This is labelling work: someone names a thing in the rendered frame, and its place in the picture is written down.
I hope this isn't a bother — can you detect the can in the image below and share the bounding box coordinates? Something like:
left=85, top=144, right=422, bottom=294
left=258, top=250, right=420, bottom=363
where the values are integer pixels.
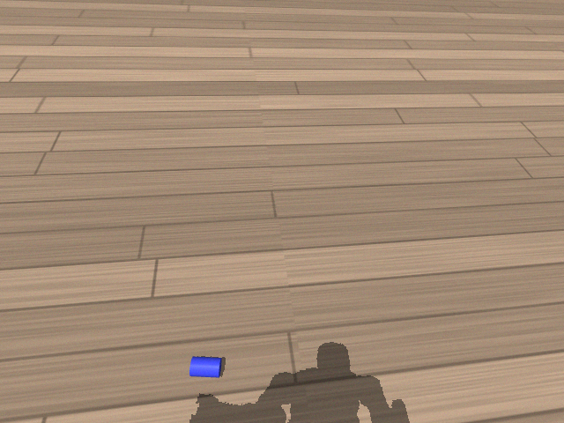
left=189, top=357, right=222, bottom=378

